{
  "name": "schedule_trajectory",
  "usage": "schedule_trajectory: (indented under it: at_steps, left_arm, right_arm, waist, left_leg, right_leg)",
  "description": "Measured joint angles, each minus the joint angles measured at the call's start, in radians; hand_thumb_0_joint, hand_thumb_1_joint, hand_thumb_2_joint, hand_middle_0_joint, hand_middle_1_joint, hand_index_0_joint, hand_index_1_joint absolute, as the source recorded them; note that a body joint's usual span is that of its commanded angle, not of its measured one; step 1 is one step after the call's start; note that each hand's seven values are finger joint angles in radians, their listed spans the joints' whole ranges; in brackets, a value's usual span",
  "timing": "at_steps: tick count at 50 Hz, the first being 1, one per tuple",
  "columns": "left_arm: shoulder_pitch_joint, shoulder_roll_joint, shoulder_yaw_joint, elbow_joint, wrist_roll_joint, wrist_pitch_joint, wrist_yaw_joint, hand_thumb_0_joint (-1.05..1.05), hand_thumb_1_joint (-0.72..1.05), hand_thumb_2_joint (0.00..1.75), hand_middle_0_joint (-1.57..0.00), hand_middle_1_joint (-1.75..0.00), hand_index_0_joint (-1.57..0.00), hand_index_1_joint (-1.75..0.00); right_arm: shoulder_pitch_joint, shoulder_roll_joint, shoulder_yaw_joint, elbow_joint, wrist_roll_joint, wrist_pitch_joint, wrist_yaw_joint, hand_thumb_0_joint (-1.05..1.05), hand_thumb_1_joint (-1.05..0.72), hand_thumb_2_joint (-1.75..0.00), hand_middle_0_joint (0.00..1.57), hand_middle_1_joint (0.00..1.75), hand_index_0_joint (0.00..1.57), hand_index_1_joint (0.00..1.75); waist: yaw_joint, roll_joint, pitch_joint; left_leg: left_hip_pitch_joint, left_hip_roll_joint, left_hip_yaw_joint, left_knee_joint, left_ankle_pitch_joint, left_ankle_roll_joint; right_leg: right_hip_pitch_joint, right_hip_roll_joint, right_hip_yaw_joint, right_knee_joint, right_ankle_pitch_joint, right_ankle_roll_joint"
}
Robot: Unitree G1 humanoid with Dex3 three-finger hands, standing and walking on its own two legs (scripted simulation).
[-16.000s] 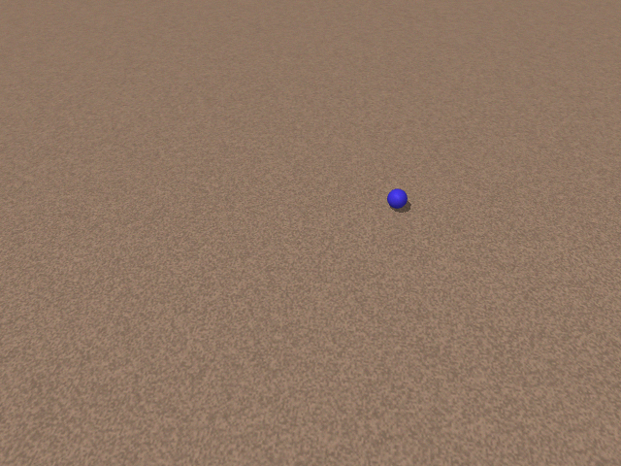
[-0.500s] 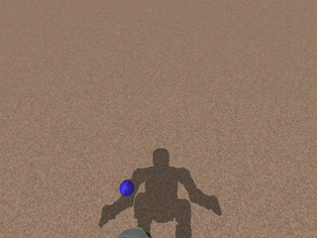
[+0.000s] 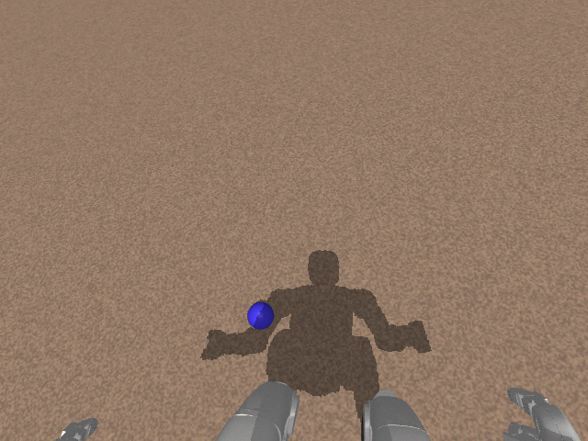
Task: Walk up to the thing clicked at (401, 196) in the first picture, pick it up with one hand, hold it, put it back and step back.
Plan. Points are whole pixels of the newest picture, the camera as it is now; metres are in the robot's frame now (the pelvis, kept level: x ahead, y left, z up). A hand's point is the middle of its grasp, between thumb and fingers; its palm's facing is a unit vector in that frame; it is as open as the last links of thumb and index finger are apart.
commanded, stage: walk up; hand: left
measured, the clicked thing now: (260, 315) +0.48 +0.23 -0.70
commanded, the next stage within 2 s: none
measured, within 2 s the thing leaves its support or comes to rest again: neither
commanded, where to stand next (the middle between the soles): +0.09 +0.00 m, yaw -2 degrees
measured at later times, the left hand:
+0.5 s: hand out of the picture +0.05 +0.26 -0.14, palm faces -0.01 -0.91 -0.41, open 7.4 cm
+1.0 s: hand out of the picture +0.11 +0.37 -0.17, palm faces -0.04 -0.86 -0.51, open 7.4 cm
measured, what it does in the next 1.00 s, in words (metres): steps on the spot: left foot, then right foot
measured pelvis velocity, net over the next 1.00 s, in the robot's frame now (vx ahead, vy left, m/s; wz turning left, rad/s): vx -0.01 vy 0.05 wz -0.01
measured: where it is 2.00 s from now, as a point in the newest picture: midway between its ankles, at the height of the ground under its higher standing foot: outside the picture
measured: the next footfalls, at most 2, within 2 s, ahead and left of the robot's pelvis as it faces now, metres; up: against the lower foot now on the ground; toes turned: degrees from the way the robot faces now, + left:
left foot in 0.12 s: -0.02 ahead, +0.15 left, +0.00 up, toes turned +4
right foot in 0.50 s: +0.16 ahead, -0.19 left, +0.00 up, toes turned -2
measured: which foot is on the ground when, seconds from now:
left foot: up 0.00-0.10, down 0.12-0.50, up 0.52-0.84, down 0.86-1.00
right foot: down 0.00-0.14, up 0.16-0.48, down 0.50-0.88, up 0.90-1.00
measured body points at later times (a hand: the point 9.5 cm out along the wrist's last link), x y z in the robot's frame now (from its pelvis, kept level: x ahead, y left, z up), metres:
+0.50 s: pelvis +0.03 -0.03 +0.00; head +0.04 -0.03 +0.45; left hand +0.05 +0.31 -0.11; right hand +0.05 -0.39 -0.10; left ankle -0.05 +0.14 -0.71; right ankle +0.12 -0.19 -0.72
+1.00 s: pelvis -0.01 +0.05 -0.03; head +0.06 +0.07 +0.41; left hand +0.11 +0.41 -0.14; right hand +0.07 -0.26 -0.14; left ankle +0.05 +0.22 -0.71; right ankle +0.04 -0.12 -0.66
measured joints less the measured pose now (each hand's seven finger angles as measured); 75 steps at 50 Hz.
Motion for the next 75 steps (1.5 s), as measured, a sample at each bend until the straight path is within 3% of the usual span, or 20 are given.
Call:
schedule_trajectory:
  at_steps: [3, 6, 9, 12, 19, 24, 26, 28, 36, 42, 44, 46, 48, 51, 54, 62, 64, 67, 70, 75]
  left_arm:
    - [-0.011, -0.017, 0.007, -0.042, 0.043, 0.033, -0.044, 0.01, 0.9, 0.9, -0.21, -0.3, -0.21, -0.3]
    - [0.007, -0.02, 0.002, -0.084, 0.037, 0.037, -0.082, 0.01, 0.9, 0.9, -0.21, -0.3, -0.21, -0.3]
    - [0.069, -0.007, 0.014, -0.054, 0.025, 0.059, -0.093, 0.01, 0.9, 0.9, -0.21, -0.3, -0.21, -0.3]
    - [0.105, 0.013, 0.016, 0.012, 0.014, 0.07, -0.118, 0.01, 0.9, 0.9, -0.21, -0.3, -0.21, -0.3]
    - [0.134, 0.058, 0.038, 0.056, -0.025, 0.031, -0.143, 0.01, 0.9, 0.9, -0.21, -0.3, -0.21, -0.3]
    - [0.167, 0.034, 0.013, 0.113, -0.046, -0.027, -0.08, 0.01, 0.9, 0.9, -0.21, -0.3, -0.21, -0.3]
    - [0.16, 0.013, 0.016, 0.118, -0.036, -0.061, -0.046, 0.01, 0.9, 0.9, -0.21, -0.3, -0.21, -0.3]
    - [0.16, -0.002, 0.003, 0.097, -0.025, -0.082, -0.031, 0.01, 0.9, 0.9, -0.21, -0.3, -0.21, -0.3]
    - [0.173, 0.022, -0.015, 0.047, -0.024, -0.096, 0.024, 0.01, 0.9, 0.9, -0.21, -0.3, -0.22, -0.3]
    - [0.12, 0.081, -0.001, 0.023, -0.017, -0.047, 0.029, 0.01, 0.9, 0.9, -0.21, -0.3, -0.21, -0.3]
    - [0.072, 0.107, 0.005, 0.006, -0.018, -0.017, 0.022, 0.01, 0.9, 0.9, -0.21, -0.3, -0.21, -0.3]
    - [0.015, 0.114, 0.017, -0.001, -0.022, 0.015, 0.022, 0.01, 0.9, 0.9, -0.21, -0.3, -0.21, -0.3]
    - [-0.033, 0.105, 0.015, 0.0, -0.018, 0.035, 0.018, 0.01, 0.9, 0.9, -0.21, -0.3, -0.21, -0.3]
    - [-0.07, 0.114, 0.022, -0.019, -0.012, 0.048, -0.016, 0.01, 0.9, 0.9, -0.2, -0.3, -0.21, -0.3]
    - [-0.069, 0.11, 0.031, -0.051, 0.009, 0.067, -0.057, 0.01, 0.9, 0.9, -0.2, -0.3, -0.21, -0.3]
    - [0.007, 0.077, 0.031, -0.003, 0.0, 0.053, -0.141, 0.01, 0.9, 0.9, -0.21, -0.3, -0.21, -0.3]
    - [0.021, 0.063, 0.039, 0.014, -0.003, 0.029, -0.147, 0.01, 0.9, 0.9, -0.21, -0.3, -0.21, -0.3]
    - [0.084, 0.057, 0.039, 0.011, 0.003, -0.002, -0.134, 0.0, 0.9, 0.9, -0.21, -0.3, -0.21, -0.3]
    - [0.145, 0.03, 0.03, 0.049, -0.002, -0.006, -0.115, 0.0, 0.9, 0.9, -0.21, -0.3, -0.21, -0.3]
    - [0.234, 0.012, 0.013, 0.109, -0.02, -0.057, -0.09, 0.01, 0.9, 0.9, -0.21, -0.3, -0.21, -0.3]
  right_arm:
    - [0.096, -0.007, 0.013, 0.056, 0.004, -0.055, -0.012, 0.0, -0.9, -0.89, 0.21, 0.3, 0.2, 0.3]
    - [0.2, -0.007, 0.011, 0.116, -0.02, -0.084, -0.025, 0.0, -0.9, -0.89, 0.21, 0.3, 0.21, 0.3]
    - [0.273, 0.024, 0.013, 0.144, -0.051, -0.11, -0.031, 0.0, -0.9, -0.89, 0.21, 0.3, 0.21, 0.3]
    - [0.343, 0.031, 0.017, 0.16, -0.052, -0.141, -0.031, 0.01, -0.9, -0.89, 0.21, 0.3, 0.21, 0.3]
    - [0.348, -0.004, 0.006, 0.14, -0.055, -0.167, -0.01, 0.01, -0.9, -0.89, 0.21, 0.31, 0.21, 0.3]
    - [0.295, -0.053, -0.012, 0.057, -0.085, -0.091, 0.018, 0.01, -0.9, -0.89, 0.21, 0.3, 0.21, 0.3]
    - [0.255, -0.072, -0.019, 0.028, -0.08, -0.071, 0.026, 0.01, -0.9, -0.89, 0.21, 0.3, 0.2, 0.3]
    - [0.223, -0.072, -0.023, 0.002, -0.07, -0.057, 0.027, 0.01, -0.9, -0.89, 0.2, 0.3, 0.2, 0.3]
    - [0.126, -0.054, -0.023, -0.077, -0.067, -0.005, 0.061, 0.0, -0.9, -0.89, 0.21, 0.3, 0.2, 0.3]
    - [0.067, -0.043, -0.026, -0.079, -0.02, -0.011, 0.041, 0.0, -0.9, -0.89, 0.21, 0.3, 0.2, 0.3]
    - [0.062, -0.026, -0.023, -0.052, -0.012, -0.041, 0.02, 0.0, -0.9, -0.89, 0.21, 0.3, 0.2, 0.3]
    - [0.07, 0.0, -0.003, -0.029, -0.018, -0.062, 0.008, 0.0, -0.9, -0.89, 0.21, 0.3, 0.2, 0.3]
    - [0.091, 0.019, 0.021, -0.003, -0.018, -0.069, 0.001, 0.0, -0.9, -0.89, 0.21, 0.3, 0.21, 0.3]
    - [0.114, 0.057, 0.043, 0.033, -0.026, -0.088, -0.03, 0.0, -0.9, -0.89, 0.21, 0.3, 0.21, 0.3]
    - [0.161, 0.052, 0.035, 0.047, -0.03, -0.131, -0.067, 0.0, -0.9, -0.89, 0.22, 0.31, 0.21, 0.31]
    - [0.274, -0.083, -0.016, 0.057, -0.061, -0.164, -0.071, 0.0, -0.89, -0.89, 0.21, 0.31, 0.21, 0.31]
    - [0.284, -0.116, -0.026, 0.069, -0.071, -0.149, -0.06, 0.0, -0.9, -0.89, 0.21, 0.31, 0.21, 0.3]
    - [0.306, -0.099, -0.031, 0.12, -0.064, -0.107, -0.061, 0.01, -0.9, -0.89, 0.21, 0.3, 0.21, 0.3]
    - [0.286, -0.082, -0.02, 0.144, -0.037, -0.112, -0.041, 0.01, -0.9, -0.89, 0.21, 0.3, 0.2, 0.3]
    - [0.245, -0.082, -0.015, 0.071, -0.034, -0.135, 0.012, 0.01, -0.9, -0.89, 0.21, 0.3, 0.2, 0.3]
  waist:
    - [0.007, -0.021, -0.031]
    - [-0.003, -0.047, -0.071]
    - [-0.011, -0.133, -0.113]
    - [-0.069, -0.142, -0.17]
    - [-0.05, -0.176, -0.127]
    - [-0.07, -0.097, -0.152]
    - [-0.053, -0.014, -0.116]
    - [-0.043, 0.038, -0.083]
    - [-0.003, 0.108, -0.058]
    - [0.004, 0.057, -0.033]
    - [0.005, -0.01, -0.01]
    - [0.007, -0.059, 0.019]
    - [-0.016, -0.06, 0.012]
    - [-0.021, -0.132, -0.004]
    - [-0.02, -0.19, -0.023]
    - [-0.064, -0.192, -0.117]
    - [-0.082, -0.135, -0.11]
    - [-0.065, -0.118, -0.144]
    - [-0.022, -0.089, -0.162]
    - [0.004, -0.01, -0.133]
  left_leg:
    - [0.146, 0.071, 0.068, -0.309, -0.019, -0.031]
    - [0.32, 0.094, 0.138, -0.682, 0.038, -0.026]
    - [0.377, 0.069, 0.171, -0.704, 0.053, 0.01]
    - [0.417, 0.118, 0.135, -0.766, 0.075, 0.041]
    - [0.501, 0.189, 0.168, -0.859, 0.11, -0.02]
    - [0.43, 0.227, 0.17, -0.711, 0.001, 0.024]
    - [0.343, 0.256, 0.111, -0.512, -0.056, 0.058]
    - [0.243, 0.209, 0.057, -0.317, -0.069, 0.063]
    - [-0.029, 0.186, 0.094, -0.11, 0.023, 0.023]
    - [0.035, 0.197, 0.086, -0.341, 0.048, 0.01]
    - [0.079, 0.16, 0.121, -0.419, 0.031, -0.044]
    - [0.063, 0.149, 0.138, -0.374, 0.024, -0.053]
    - [0.033, 0.172, 0.102, -0.356, 0.033, -0.045]
    - [0.027, 0.189, 0.108, -0.407, 0.076, -0.046]
    - [0.033, 0.208, 0.127, -0.442, 0.102, -0.056]
    - [0.063, 0.302, 0.147, -0.457, 0.092, -0.01]
    - [0.059, 0.326, 0.083, -0.423, 0.028, 0.016]
    - [-0.013, 0.237, 0.022, -0.205, -0.101, 0.032]
    - [-0.063, 0.165, 0.05, -0.131, 0.002, 0.033]
    - [-0.118, 0.126, 0.07, -0.204, 0.198, 0.02]
  right_leg:
    - [-0.019, -0.018, -0.003, -0.027, 0.016, -0.014]
    - [-0.02, -0.029, -0.015, 0.009, -0.004, -0.016]
    - [-0.041, 0.012, 0.076, 0.174, -0.188, -0.011]
    - [-0.075, 0.059, 0.082, 0.281, -0.143, 0.01]
    - [-0.105, 0.007, 0.095, 0.147, 0.018, 0.041]
    - [0.057, -0.015, 0.021, -0.094, 0.066, 0.061]
    - [0.07, 0.032, -0.003, -0.085, 0.046, 0.079]
    - [0.059, 0.039, -0.014, -0.037, 0.013, 0.078]
    - [0.036, -0.027, 0.023, -0.01, -0.001, 0.084]
    - [-0.077, -0.08, 0.106, 0.085, -0.015, 0.107]
    - [-0.133, -0.108, 0.165, 0.165, -0.043, 0.059]
    - [-0.166, -0.042, 0.237, 0.297, -0.17, 0.02]
    - [-0.18, 0.057, 0.213, 0.434, -0.273, 0.013]
    - [-0.192, 0.125, 0.184, 0.584, -0.235, 0.009]
    - [-0.161, 0.134, 0.166, 0.644, -0.217, 0.014]
    - [0.043, 0.034, 0.093, 0.264, -0.381, 0.011]
    - [0.096, 0.056, 0.036, 0.177, -0.273, 0.028]
    - [0.124, 0.063, -0.002, 0.163, -0.259, 0.029]
    - [0.187, 0.069, 0.006, 0.044, -0.249, 0.014]
    - [0.274, 0.058, 0.008, -0.144, -0.107, 0.009]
